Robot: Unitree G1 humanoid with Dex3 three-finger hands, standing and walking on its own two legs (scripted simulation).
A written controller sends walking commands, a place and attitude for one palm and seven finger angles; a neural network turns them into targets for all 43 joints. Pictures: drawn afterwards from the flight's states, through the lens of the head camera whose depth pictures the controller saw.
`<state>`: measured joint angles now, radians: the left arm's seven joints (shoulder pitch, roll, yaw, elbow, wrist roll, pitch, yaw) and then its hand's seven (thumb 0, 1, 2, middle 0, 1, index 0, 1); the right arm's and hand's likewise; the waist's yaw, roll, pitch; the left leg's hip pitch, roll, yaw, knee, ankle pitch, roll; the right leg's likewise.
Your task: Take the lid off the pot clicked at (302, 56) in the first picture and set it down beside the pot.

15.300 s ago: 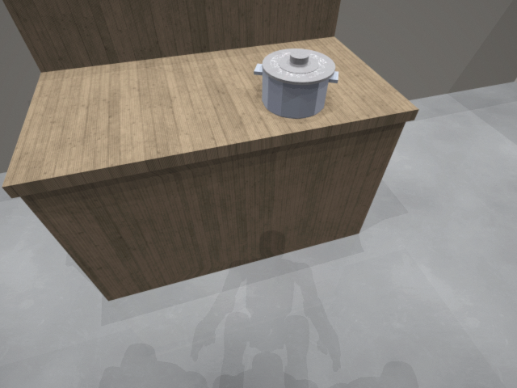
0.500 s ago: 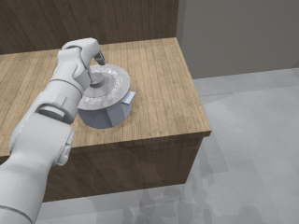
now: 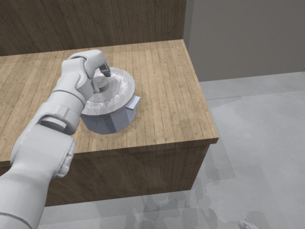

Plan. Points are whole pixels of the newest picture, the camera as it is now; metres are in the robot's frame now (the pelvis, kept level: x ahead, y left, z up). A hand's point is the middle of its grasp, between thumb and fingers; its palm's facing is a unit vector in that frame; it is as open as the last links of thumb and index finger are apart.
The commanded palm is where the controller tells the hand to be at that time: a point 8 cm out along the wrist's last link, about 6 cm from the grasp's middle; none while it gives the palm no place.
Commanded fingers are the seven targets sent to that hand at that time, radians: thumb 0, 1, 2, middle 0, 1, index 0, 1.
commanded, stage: lower the open fingers around the knob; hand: left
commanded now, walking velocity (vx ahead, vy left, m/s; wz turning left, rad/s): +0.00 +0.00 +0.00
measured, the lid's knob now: (99, 84) +0.52 +0.14 +0.09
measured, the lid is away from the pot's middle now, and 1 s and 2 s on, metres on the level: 0.01 0.01 0.01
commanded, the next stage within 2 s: close the fingers and squeeze the knob in 1.52 s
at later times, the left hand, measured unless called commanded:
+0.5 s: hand (96, 85) +0.48 +0.14 +0.11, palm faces -0.38 -0.08 -0.92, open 10.1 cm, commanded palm +0.49 +0.13 +0.17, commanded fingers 0.00 -0.31 1.50 -0.86 -0.08 -0.86 -0.08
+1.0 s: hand (97, 84) +0.49 +0.14 +0.12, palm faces -0.39 -0.06 -0.92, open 9.9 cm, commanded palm +0.50 +0.13 +0.17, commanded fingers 0.00 -0.31 1.50 -0.86 -0.08 -0.86 -0.08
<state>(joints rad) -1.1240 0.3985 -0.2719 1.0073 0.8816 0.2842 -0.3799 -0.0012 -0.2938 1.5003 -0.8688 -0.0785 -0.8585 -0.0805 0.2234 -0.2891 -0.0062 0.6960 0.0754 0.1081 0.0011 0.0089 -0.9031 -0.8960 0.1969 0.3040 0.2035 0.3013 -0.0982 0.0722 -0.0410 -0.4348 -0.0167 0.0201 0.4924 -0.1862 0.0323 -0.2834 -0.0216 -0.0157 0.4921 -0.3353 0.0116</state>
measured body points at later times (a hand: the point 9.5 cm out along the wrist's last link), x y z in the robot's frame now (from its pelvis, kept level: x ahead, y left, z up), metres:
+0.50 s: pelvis +0.00 +0.00 +0.00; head +0.05 -0.02 +0.44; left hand +0.50 +0.14 +0.17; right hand +0.05 -0.26 -0.14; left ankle +0.03 +0.10 -0.74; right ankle -0.06 -0.13 -0.74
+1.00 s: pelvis -0.01 +0.00 +0.00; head +0.05 -0.02 +0.44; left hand +0.50 +0.14 +0.17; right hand +0.03 -0.27 -0.14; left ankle +0.03 +0.10 -0.74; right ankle -0.06 -0.13 -0.74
